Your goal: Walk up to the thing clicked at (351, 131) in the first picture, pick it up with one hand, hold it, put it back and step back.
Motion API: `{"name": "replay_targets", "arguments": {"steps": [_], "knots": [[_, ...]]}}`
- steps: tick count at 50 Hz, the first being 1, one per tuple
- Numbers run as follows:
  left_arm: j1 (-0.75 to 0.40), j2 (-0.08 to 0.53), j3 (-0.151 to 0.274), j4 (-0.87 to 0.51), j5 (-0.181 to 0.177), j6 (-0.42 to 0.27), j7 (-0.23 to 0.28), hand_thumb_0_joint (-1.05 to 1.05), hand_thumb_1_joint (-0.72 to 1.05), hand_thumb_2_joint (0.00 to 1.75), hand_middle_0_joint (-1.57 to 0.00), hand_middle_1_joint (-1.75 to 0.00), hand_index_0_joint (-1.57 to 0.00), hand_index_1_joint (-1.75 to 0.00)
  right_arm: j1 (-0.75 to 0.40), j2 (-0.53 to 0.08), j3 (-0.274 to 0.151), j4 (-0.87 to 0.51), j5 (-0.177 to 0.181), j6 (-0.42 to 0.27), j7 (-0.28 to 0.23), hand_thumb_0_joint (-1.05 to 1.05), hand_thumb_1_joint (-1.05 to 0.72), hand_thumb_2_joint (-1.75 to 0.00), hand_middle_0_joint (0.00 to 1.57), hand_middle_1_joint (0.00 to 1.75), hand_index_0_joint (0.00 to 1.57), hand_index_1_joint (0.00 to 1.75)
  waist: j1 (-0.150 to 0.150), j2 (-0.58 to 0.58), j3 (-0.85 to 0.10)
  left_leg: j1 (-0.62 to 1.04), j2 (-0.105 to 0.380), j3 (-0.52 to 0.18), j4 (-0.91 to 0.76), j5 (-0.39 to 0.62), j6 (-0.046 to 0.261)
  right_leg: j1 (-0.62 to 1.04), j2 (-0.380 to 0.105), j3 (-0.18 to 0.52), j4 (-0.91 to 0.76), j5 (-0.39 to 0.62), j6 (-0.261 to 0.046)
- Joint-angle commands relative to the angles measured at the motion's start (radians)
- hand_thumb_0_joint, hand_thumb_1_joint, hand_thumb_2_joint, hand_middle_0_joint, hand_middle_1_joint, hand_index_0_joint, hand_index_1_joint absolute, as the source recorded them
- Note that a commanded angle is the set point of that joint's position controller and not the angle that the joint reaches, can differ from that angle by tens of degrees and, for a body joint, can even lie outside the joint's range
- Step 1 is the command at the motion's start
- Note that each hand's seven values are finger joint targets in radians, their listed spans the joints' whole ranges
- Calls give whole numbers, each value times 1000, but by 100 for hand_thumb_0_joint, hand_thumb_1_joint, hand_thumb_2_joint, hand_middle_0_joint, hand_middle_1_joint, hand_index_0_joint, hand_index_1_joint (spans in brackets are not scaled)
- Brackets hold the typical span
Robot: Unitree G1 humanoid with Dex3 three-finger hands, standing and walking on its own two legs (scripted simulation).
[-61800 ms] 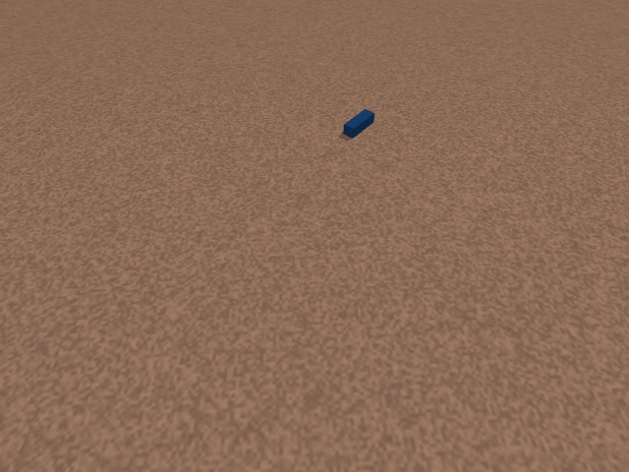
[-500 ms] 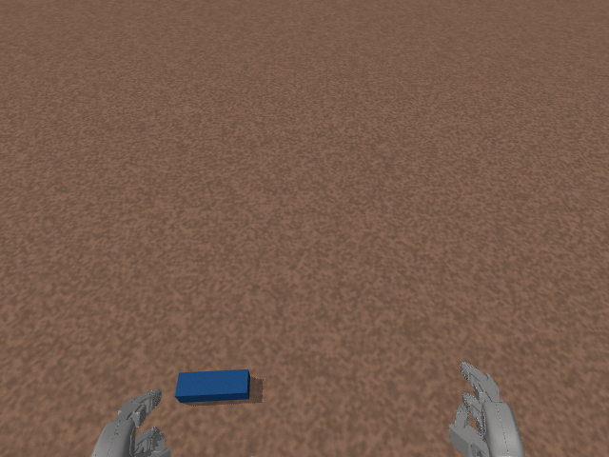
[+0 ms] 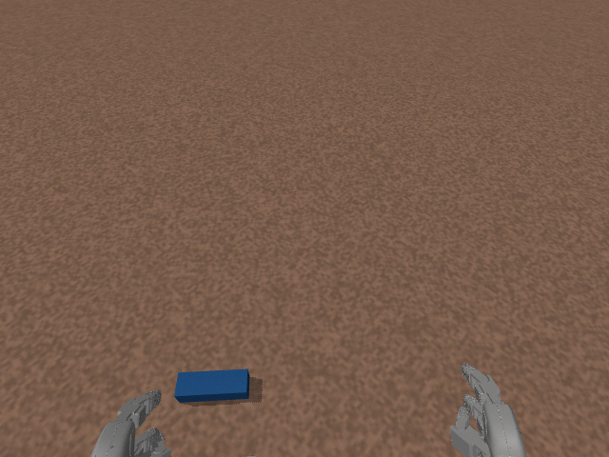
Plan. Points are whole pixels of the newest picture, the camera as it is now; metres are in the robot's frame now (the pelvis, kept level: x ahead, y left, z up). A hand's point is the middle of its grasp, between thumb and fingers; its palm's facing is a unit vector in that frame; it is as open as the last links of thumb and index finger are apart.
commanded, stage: home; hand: left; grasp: from above
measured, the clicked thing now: (213, 385) +0.45 +0.26 -0.68
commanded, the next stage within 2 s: stand in 0.20 s
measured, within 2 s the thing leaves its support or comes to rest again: neither
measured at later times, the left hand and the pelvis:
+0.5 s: hand out of the picture +0.13 +0.22 -0.09, palm faces +0.00 -0.94 -0.33, open 7.4 cm; pelvis -0.01 +0.00 +0.02, yaw +0 degrees
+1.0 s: hand out of the picture +0.04 +0.24 -0.10, palm faces +0.02 -0.95 -0.32, open 7.4 cm; pelvis -0.01 +0.01 +0.06, yaw -1 degrees
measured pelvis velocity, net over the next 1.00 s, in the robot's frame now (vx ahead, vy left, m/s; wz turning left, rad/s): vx -0.01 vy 0.01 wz -0.01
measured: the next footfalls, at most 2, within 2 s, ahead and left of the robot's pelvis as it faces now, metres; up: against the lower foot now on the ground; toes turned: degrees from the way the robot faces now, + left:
none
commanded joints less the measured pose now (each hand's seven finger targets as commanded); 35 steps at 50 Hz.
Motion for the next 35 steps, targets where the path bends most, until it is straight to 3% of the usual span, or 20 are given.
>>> {"name": "replay_targets", "arguments": {"steps": [1, 6, 7, 8, 11, 12, 13, 14, 15, 16, 18, 20, 22, 24, 27, 31, 34, 35], "knots": [[-21, 105, 55, -188, 4, -54, 12, 0, 90, 90, -20, -30, -20, -30, -67, -131, -57, -162, -3, -59, -15, 0, -90, -90, 20, 30, 20, 30, 0, 2, -80, 123, -25, 12, -163, 247, 22, 35, 28, -16, -146, 229, -18], [10, 110, 67, -153, 5, -47, 12, 0, 90, 90, -20, -30, -20, -30, -58, -133, -59, -157, -4, -58, -16, 0, -90, -90, 20, 30, 20, 30, -1, -17, -85, 122, -25, 13, -158, 244, 24, 42, 27, -14, -149, 229, -17], [-51, 109, 46, -236, 6, -55, 11, 0, 90, 90, -20, -30, -20, -30, -73, -128, -55, -170, -4, -60, -14, 0, -90, -90, 20, 30, 20, 30, 4, 28, -89, 125, -25, 15, -165, 242, 20, 34, 27, -14, -146, 229, -19], [-13, 104, 60, -171, 7, -51, 10, 0, 90, 90, -20, -30, -20, -30, -60, -130, -58, -155, -6, -58, -15, 0, -90, -90, 20, 30, 20, 30, -3, 14, -79, 125, -25, 14, -164, 228, 21, 27, 29, -16, -147, 213, -18], [-38, 107, 49, -202, 7, -50, 9, 0, 90, 90, -20, -30, -20, -30, -69, -132, -57, -162, -5, -59, -14, 0, -90, -90, 20, 30, 20, 30, 1, 37, -67, 121, -22, 10, -180, 202, 18, 16, 29, -18, -144, 187, -20], [-9, 111, 65, -180, 2, -47, 10, 0, 90, 90, -20, -30, -20, -30, -66, -131, -57, -160, -3, -58, -13, 0, -90, -90, 20, 30, 20, 30, 5, 28, -82, 124, -21, 3, -180, 211, 17, 30, 30, -20, -141, 190, -22], [-49, 103, 46, -226, 3, -53, 10, 0, 90, 90, -20, -30, -20, -30, -76, -127, -55, -174, -3, -58, -13, 0, -90, -90, 20, 30, 20, 30, 1, 20, -75, 119, -22, 9, -173, 219, 19, 28, 29, -19, -148, 203, -19], [-5, 101, 59, -158, 1, -46, 11, 0, 90, 90, -20, -30, -20, -30, -70, -133, -58, -163, -3, -59, -13, 0, -90, -90, 20, 30, 20, 30, -1, -9, -65, 108, -23, 6, -173, 197, 22, 23, 31, -20, -148, 181, -18], [-306, 193, 52, 193, 119, -259, 51, 0, 90, 90, -20, -30, -20, -30, -144, -234, -92, 79, -132, 53, 46, 0, -90, -90, 20, 30, 20, 30, 84, -76, 159, 109, 7, -9, -238, 347, 62, 193, -53, 82, -211, 208, -74], [-220, 204, 72, 333, 122, -326, 46, 0, 90, 90, -20, -30, -20, -30, -133, -234, -112, 85, -128, 91, 73, 0, -90, -90, 20, 30, 20, 30, 66, -104, 71, 200, -1, 14, -237, 354, 77, 210, -69, 135, -232, 211, -102], [-247, 220, 63, 398, 126, -380, 33, 0, 90, 90, -20, -30, -20, -30, -107, -237, -105, 79, -131, 117, 103, 0, -90, -90, 20, 30, 20, 30, 36, -60, 63, 243, 2, -6, -266, 346, 77, 194, -59, 142, -223, 241, -101], [-261, 219, 53, 478, 117, -408, 27, 0, 90, 90, -20, -30, -20, -30, -113, -209, -102, 124, -82, 124, 137, 0, -90, -90, 20, 30, 20, 30, 63, -26, 27, 306, -2, -15, -312, 328, 78, 270, -76, 123, -223, 270, -81], [-276, 215, 60, 559, 104, -416, 24, 0, 90, 90, -20, -30, -20, -30, -143, -213, -110, 148, -65, 134, 150, 0, -90, -90, 20, 30, 20, 30, 73, -70, 28, 351, -3, -7, -321, 315, 71, 257, -80, 133, -263, 248, -73], [-301, 213, 58, 636, 101, -429, 26, 0, 90, 90, -20, -30, -20, -30, -150, -213, -116, 182, -62, 143, 156, 0, -90, -90, 20, 30, 20, 30, 73, -69, 35, 364, -1, -19, -348, 289, 71, 277, -87, 136, -304, 238, -67], [-332, 221, 60, 727, 103, -453, 29, 0, 90, 90, -20, -30, -20, -30, -136, -208, -116, 228, -64, 158, 158, 0, -90, -90, 20, 30, 20, 30, 55, -68, 37, 412, 5, -14, -374, 338, 71, 315, -99, 142, -332, 322, -58], [-341, 226, 60, 835, 98, -463, 33, 0, 90, 90, -20, -30, -20, -30, -140, -218, -119, 285, -64, 174, 153, 0, -90, -90, 20, 30, 20, 30, 56, -57, 106, 433, 19, -35, -449, 348, 69, 338, -95, 128, -385, 323, -54], [-327, 211, 54, 908, 89, -461, 31, 0, 90, 90, -20, -30, -20, -30, -151, -237, -120, 321, -64, 182, 148, 0, -90, -90, 20, 30, 20, 30, 67, 2, 151, 412, 45, -74, -551, 249, 71, 376, -77, 105, -425, 261, -42], [-327, 214, 53, 932, 89, -462, 29, 0, 90, 90, -20, -30, -20, -30, -153, -233, -117, 333, -61, 181, 147, 0, -90, -90, 20, 30, 20, 30, 68, -13, 142, 428, 46, -73, -564, 277, 68, 403, -80, 106, -433, 278, -44]]}}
